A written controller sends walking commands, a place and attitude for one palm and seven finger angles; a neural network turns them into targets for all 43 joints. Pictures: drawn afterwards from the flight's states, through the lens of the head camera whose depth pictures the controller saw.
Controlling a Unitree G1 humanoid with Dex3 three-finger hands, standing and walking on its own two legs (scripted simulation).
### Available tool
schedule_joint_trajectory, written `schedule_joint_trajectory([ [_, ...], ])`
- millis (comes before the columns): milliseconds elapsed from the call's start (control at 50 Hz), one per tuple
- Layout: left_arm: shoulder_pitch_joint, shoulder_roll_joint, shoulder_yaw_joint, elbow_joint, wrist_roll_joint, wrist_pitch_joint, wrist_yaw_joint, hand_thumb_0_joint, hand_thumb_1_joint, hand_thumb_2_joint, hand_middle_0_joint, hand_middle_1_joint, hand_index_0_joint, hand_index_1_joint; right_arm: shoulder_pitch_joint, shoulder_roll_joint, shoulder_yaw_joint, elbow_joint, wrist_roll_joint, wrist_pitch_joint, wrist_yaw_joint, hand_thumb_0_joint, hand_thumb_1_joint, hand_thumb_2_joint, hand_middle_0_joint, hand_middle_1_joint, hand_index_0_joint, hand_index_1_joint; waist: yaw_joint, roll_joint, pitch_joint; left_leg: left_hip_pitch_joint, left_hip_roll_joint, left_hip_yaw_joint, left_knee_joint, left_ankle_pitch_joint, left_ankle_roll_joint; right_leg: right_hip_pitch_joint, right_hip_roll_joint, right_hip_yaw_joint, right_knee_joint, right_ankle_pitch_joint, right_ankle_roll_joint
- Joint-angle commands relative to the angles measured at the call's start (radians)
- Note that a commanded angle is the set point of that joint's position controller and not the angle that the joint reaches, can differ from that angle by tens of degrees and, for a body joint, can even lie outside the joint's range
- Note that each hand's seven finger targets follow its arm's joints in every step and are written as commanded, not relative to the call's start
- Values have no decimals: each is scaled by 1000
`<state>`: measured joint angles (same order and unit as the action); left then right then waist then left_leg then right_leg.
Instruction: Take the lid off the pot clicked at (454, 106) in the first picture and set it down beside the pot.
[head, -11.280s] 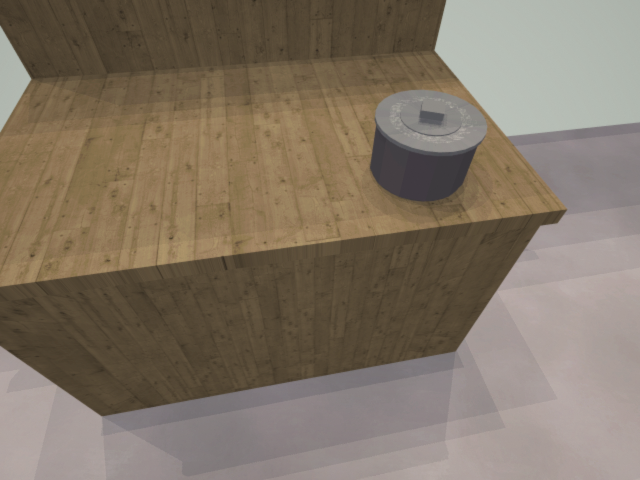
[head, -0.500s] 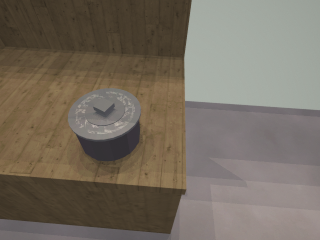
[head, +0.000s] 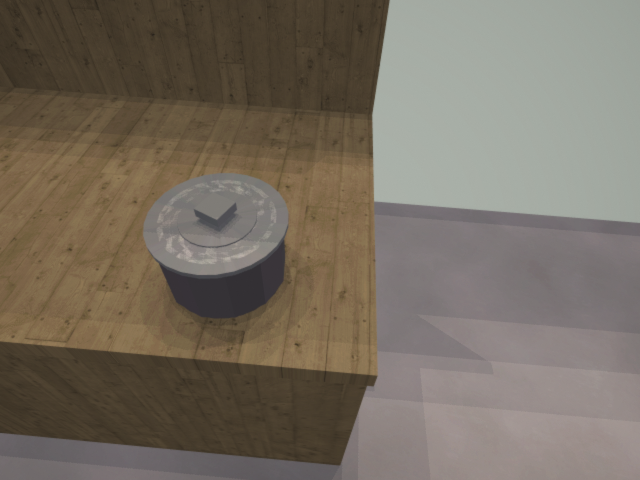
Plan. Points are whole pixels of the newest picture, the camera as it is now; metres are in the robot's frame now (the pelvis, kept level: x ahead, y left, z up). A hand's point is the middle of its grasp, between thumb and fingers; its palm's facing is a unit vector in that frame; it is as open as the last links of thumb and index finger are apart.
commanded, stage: shuffle to correct the standing spot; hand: left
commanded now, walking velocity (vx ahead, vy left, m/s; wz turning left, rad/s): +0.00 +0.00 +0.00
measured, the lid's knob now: (215, 209) +0.44 +0.18 +0.09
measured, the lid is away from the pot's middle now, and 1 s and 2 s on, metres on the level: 0.00 0.00 0.00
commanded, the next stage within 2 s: come to a stop and stand still in 0.38 s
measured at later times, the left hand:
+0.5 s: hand out of the picture -0.02 +0.25 -0.19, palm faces +0.05 -0.96 -0.27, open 7.4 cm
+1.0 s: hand out of the picture -0.06 +0.23 -0.18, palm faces -0.03 -0.99 -0.14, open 7.4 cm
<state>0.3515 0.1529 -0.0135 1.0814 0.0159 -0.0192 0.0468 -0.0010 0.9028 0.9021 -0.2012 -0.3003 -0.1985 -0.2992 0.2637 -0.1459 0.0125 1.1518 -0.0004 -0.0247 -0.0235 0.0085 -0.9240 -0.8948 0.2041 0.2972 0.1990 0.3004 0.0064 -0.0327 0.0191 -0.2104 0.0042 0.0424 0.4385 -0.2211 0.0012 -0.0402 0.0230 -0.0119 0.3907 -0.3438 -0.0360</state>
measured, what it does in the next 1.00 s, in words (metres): steps on the spot: right foot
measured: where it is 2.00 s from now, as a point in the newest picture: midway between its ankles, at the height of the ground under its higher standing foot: outside the picture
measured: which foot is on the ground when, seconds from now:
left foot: down 0.00-1.00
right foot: down 0.00-0.52, up 0.54-0.78, down 0.80-1.00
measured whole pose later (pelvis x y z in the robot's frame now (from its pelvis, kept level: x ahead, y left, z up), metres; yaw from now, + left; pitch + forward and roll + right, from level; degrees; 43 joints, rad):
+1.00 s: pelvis -0.04 +0.08 +0.00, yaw -1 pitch +0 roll +0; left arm 0.36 0.13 -0.03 1.07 0.02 0.00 0.04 0.00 0.90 0.90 -0.20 -0.30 -0.20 -0.30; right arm 0.29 -0.14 -0.01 1.13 0.00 -0.02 -0.01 0.00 -0.93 -0.89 0.20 0.30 0.20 0.30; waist -0.01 -0.04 0.03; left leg -0.25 -0.03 0.09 0.44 -0.20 0.06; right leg -0.10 0.01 -0.04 0.42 -0.32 -0.02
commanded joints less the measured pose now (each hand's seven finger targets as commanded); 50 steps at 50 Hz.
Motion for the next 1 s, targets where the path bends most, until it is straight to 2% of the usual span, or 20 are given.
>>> schedule_joint_trajectory([
  [0, 91, 97, 15, -21, -6, -14, 2, 0, 900, 900, -200, -300, -200, -300, 47, -93, -18, -30, 3, -11, -8, 0, -900, -900, 200, 300, 200, 300, 3, 17, 61, 65, 100, -84, -35, 230, 38, -128, -134, 82, -77, 346, 2],
  [60, 96, 93, 17, -21, -4, -14, 3, 0, 900, 900, -200, -300, -200, -300, 55, -94, -18, -31, 1, -10, -7, 0, -900, -900, 200, 300, 200, 300, 1, 19, 49, 71, 100, -92, -39, 224, 38, -131, -133, 81, -73, 312, 1],
  [140, 93, 127, 33, -38, -4, -9, 9, 0, 900, 900, -200, -300, -200, -300, 36, -111, -27, -64, 2, -1, -8, 0, -900, -900, 200, 300, 200, 300, 13, 43, 20, 57, 100, -88, -9, 301, 34, -120, -172, 106, -24, 430, -17],
  [260, 90, 173, 59, -80, -1, 5, 17, 0, 900, 900, -200, -300, -200, -300, 2, -134, -48, -140, -2, 23, -6, 0, -900, -900, 200, 300, 200, 300, 28, -21, -18, -14, 85, -60, 85, 290, 19, -97, -238, 160, 38, 576, -55],
  [320, 67, 219, 75, -104, 5, 15, 17, 0, 900, 900, -200, -300, -200, -300, -20, -135, -62, -179, -4, 40, -2, 0, -900, -900, 200, 300, 200, 300, 30, -93, 20, -113, 29, -22, 221, 111, -11, -111, -332, 240, 22, 629, -129],
  [380, -3, 255, 87, -144, 23, 18, 21, 0, 900, 900, -200, -300, -200, -300, -33, -120, -73, -216, -8, 55, 5, 0, -900, -900, 200, 300, 200, 300, 18, -142, 74, -203, 10, -51, 411, -242, -36, -192, -419, 286, 13, 671, -206],
  [420, -80, 273, 93, -172, 25, 19, 18, 0, 900, 900, -200, -300, -200, -300, 2, -115, -74, -225, -2, 55, 12, 0, -900, -900, 200, 300, 200, 300, -22, -121, 72, -147, 23, -75, 307, -215, -32, -245, -392, 223, 70, 675, -168],
  [460, -88, 265, 90, -190, 14, 20, 9, 0, 900, 900, -200, -300, -200, -300, 67, -133, -71, -211, -4, 41, 19, 0, -900, -900, 200, 300, 200, 300, -34, -72, 8, 32, 20, -18, 36, 111, -15, -271, -267, 116, 225, 618, -71],
  [480, -59, 219, 85, -202, 7, 26, 7, 0, 900, 900, -200, -300, -200, -300, 78, -188, -79, -220, -14, 30, 17, 0, -900, -900, 200, 300, 200, 300, -25, 116, -27, 130, 160, -183, -27, 387, 60, -371, -143, 33, 368, 325, -10],
  [500, -46, 166, 67, -202, 2, 31, 5, 0, 900, 900, -200, -300, -200, -300, 77, -217, -84, -228, -9, 28, 20, 0, -900, -900, 200, 300, 200, 300, -15, 253, -53, 109, 285, -283, -78, 557, 155, -385, -40, -24, 541, -252, 36],
  [520, -24, 145, 61, -185, 0, 48, 9, 0, 900, 900, -200, -300, -200, -300, 65, -222, -79, -234, -10, 24, 13, 0, -900, -900, 200, 300, 200, 300, -15, 242, -87, -14, 305, -343, -162, 279, 191, -335, -40, 45, 675, -310, 37],
  [560, -28, 152, 55, -156, 10, 48, 3, 0, 900, 900, -200, -300, -200, -300, -58, -172, -61, -242, -17, 16, 12, 0, -900, -900, 200, 300, 200, 300, 35, 161, 3, -162, 242, -328, -244, -158, 179, -332, -79, 67, 715, -181, 27],
  [600, 11, 144, 43, -129, 15, 37, -12, 0, 900, 900, -200, -300, -200, -300, -78, -152, -53, -232, -14, -1, 15, 0, -900, -900, 200, 300, 200, 300, 46, 83, 5, -160, 208, -263, -264, -202, 161, -292, -90, 42, 596, -127, 31],
  [680, 14, 125, 25, -121, 10, 37, -15, 0, 900, 900, -200, -300, -200, -300, -12, -158, -58, -170, -12, 4, 15, 0, -900, -900, 200, 300, 200, 300, 5, 112, 15, -75, 221, -264, -271, -277, 150, -267, -82, 11, 317, -167, 30],
  [720, 34, 118, 23, -113, 7, 31, -15, 0, 900, 900, -200, -300, -200, -300, 9, -161, -62, -151, -12, 9, 16, 0, -900, -900, 200, 300, 200, 300, 5, 78, 21, -75, 217, -266, -251, -286, 138, -219, -70, 7, 160, -117, 19],
  [760, 67, 107, 18, -90, 9, 20, -9, 0, 900, 900, -200, -300, -200, -300, 18, -142, -63, -138, -6, 12, 14, 0, -900, -900, 200, 300, 200, 300, 1, 28, 24, -71, 166, -213, -179, -251, 91, -157, -72, 13, -37, 29, 16],
  [800, 54, 120, 12, -86, 5, 11, -5, 0, 900, 900, -200, -300, -200, -300, 33, -101, -53, -121, 0, 6, 17, 0, -900, -900, 200, 300, 200, 300, -13, 21, 31, -47, 116, -157, -121, -140, 56, -173, -121, 60, -72, 77, -8],
  [840, 33, 100, 8, -77, 2, -2, -5, 0, 900, 900, -200, -300, -200, -300, 43, -95, -47, -103, -2, 4, 10, 0, -900, -900, 200, 300, 200, 300, -29, -105, 36, 26, 96, -102, -60, -27, 44, -217, -133, 87, -77, 105, -15],
  [880, 44, 88, 6, -69, -1, -4, -4, 0, 900, 900, -200, -300, -200, -300, 66, -92, -39, -74, 0, -4, 7, 0, -900, -900, 200, 300, 200, 300, -30, 13, 13, 80, 105, -107, -73, 43, 48, -212, -128, 72, -60, 152, -8],
  [980, 96, 70, 3, -22, -7, -10, -1, 0, 900, 900, -200, -300, -200, -300, 87, -67, -24, -29, 6, -14, -5, 0, -900, -900, 200, 300, 200, 300, -12, 65, 27, 87, 110, -108, -69, 178, 56, -155, -133, 54, -64, 243, -6],
])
